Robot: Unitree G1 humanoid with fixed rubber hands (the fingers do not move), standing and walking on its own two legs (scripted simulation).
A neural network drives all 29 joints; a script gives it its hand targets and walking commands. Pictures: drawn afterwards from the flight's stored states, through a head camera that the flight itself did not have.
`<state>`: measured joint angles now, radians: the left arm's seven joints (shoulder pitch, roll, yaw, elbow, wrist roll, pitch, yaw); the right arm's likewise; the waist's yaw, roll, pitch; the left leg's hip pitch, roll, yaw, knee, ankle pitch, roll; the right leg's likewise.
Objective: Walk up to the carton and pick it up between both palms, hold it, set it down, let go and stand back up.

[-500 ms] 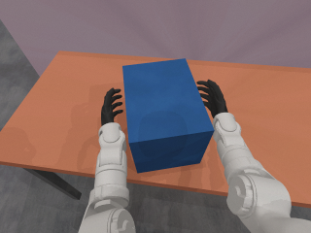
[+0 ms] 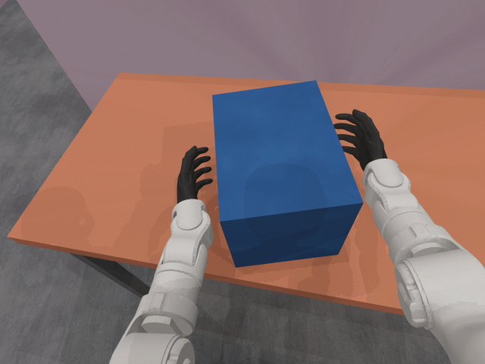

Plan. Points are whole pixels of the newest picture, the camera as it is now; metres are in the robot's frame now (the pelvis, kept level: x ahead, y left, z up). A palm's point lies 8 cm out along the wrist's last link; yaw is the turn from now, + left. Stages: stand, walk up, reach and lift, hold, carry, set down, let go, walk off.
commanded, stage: set down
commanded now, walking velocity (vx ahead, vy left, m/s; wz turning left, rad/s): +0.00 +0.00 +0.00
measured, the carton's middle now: (275, 175) +0.44 +0.04 +0.01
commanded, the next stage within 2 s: none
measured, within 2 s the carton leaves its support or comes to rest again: neither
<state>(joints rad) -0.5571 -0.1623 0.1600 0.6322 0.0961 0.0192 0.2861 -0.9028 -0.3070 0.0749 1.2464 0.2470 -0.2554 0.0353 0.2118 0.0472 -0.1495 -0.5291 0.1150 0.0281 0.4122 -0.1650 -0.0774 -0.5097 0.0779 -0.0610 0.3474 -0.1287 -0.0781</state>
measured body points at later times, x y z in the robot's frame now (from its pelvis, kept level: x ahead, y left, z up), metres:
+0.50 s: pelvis -0.02 -0.01 +0.00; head +0.04 -0.03 +0.45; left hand +0.33 +0.18 +0.06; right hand +0.43 -0.18 +0.05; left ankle +0.00 +0.16 -0.74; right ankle +0.01 -0.07 -0.74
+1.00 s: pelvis -0.01 +0.00 +0.01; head +0.00 +0.00 +0.46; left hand +0.27 +0.18 +0.06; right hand +0.34 -0.22 +0.03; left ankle +0.00 +0.17 -0.74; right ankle +0.01 -0.07 -0.74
